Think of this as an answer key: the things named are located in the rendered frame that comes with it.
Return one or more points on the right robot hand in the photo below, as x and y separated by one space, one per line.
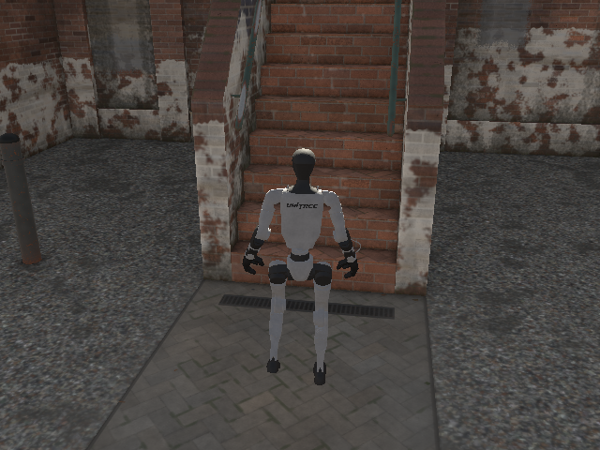
344 264

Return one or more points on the left robot thigh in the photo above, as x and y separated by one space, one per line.
278 273

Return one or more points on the left robot upper arm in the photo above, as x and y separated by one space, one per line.
272 197

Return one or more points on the right robot upper arm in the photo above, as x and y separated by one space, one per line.
331 199

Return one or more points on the robot left forearm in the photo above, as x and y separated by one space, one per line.
254 246

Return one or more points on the left robot shin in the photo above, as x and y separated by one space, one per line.
275 329

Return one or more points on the left robot hand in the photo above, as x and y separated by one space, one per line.
246 263

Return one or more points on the robot right forearm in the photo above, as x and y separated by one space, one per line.
347 249

